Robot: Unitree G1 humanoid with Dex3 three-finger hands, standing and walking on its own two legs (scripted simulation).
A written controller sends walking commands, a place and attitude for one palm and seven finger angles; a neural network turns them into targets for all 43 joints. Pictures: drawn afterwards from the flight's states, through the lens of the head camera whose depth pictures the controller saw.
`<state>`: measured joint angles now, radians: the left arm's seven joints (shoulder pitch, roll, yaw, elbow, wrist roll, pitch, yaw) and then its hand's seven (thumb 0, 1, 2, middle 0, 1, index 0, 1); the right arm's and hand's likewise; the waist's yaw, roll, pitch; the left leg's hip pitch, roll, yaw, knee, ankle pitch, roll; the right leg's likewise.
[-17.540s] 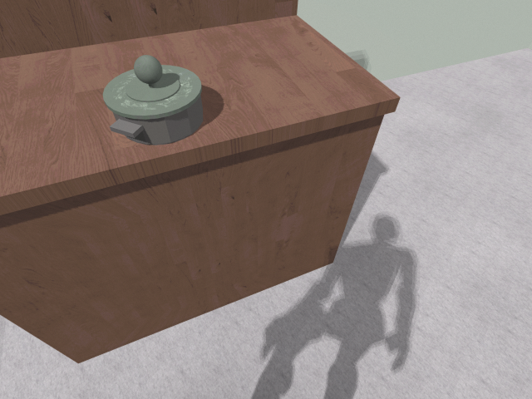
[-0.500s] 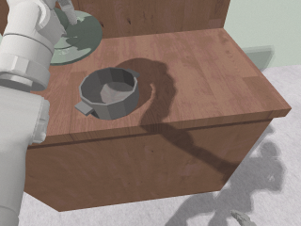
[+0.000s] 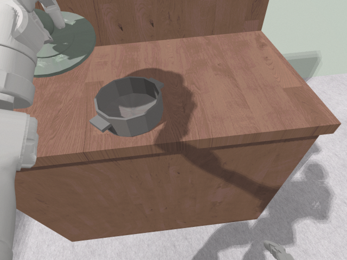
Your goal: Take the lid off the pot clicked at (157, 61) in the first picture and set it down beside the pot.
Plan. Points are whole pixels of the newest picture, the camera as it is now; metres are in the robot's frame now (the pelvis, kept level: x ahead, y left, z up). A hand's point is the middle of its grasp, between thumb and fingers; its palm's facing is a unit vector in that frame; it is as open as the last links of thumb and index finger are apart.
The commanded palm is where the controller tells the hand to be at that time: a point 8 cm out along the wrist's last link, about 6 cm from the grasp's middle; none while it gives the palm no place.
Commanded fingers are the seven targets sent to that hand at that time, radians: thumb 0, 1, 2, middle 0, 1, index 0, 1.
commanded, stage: move the lid sideways beside the pot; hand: left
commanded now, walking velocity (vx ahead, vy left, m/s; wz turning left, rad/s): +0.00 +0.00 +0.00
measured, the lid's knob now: (39, 23) +0.48 +0.25 +0.32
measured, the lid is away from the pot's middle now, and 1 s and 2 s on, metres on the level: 0.13 0.25 0.23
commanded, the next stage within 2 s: lower the lid onto the table in 1.04 s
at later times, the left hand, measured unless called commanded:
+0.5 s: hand (0, 33) +0.43 +0.29 +0.33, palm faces -0.07 -0.12 -0.99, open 7.2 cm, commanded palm +0.41 +0.30 +0.39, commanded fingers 0.00 0.63 1.06 -0.77 -1.01 -0.86 -1.06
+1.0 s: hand out of the picture +0.43 +0.34 +0.32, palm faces -0.06 -0.11 -0.99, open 7.1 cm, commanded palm +0.41 +0.34 +0.39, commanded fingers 0.00 0.63 1.06 -0.77 -1.01 -0.86 -1.06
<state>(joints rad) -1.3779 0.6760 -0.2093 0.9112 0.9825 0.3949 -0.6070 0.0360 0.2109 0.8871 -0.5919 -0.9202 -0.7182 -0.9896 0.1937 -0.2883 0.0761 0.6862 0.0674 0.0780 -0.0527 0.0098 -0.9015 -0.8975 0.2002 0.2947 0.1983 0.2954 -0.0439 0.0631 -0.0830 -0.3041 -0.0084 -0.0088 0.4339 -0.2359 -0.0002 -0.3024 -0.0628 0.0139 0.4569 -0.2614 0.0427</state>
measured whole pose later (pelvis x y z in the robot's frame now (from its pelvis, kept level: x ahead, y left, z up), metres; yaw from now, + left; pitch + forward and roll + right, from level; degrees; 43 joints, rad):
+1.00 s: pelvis +0.00 +0.00 +0.00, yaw +0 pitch +7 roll +0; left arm -1.29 0.91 -0.09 0.91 1.02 0.30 -0.60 0.04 0.21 0.89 -0.59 -0.92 -0.72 -0.99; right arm 0.20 -0.31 0.07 0.67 0.09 0.13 -0.06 0.01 -0.90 -0.90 0.20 0.29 0.20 0.30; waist -0.05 0.06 -0.05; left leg -0.31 0.00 -0.02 0.44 -0.24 0.00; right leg -0.28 -0.05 0.00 0.41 -0.24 0.04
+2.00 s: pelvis +0.01 +0.00 +0.00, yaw +1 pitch +7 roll +0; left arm -1.18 0.83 -0.09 0.93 0.97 0.31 -0.57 0.04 0.22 0.89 -0.59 -0.92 -0.72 -0.99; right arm 0.20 -0.31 0.07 0.67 0.08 0.12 -0.07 0.01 -0.90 -0.90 0.20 0.29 0.20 0.30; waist -0.06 0.06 -0.04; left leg -0.31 0.01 -0.03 0.46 -0.26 0.00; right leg -0.28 -0.05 -0.01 0.43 -0.26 0.04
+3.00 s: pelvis +0.00 +0.01 +0.00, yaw +0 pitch +7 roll -1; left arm -1.08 0.82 -0.07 1.02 0.95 0.16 -0.53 0.03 0.22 0.88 -0.58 -0.92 -0.72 -1.00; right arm 0.23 -0.30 0.06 0.69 0.08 0.13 -0.08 0.01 -0.90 -0.90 0.20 0.29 0.20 0.30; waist -0.08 0.04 -0.04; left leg -0.35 0.01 -0.02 0.50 -0.27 0.01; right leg -0.31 -0.05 0.00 0.44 -0.25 0.04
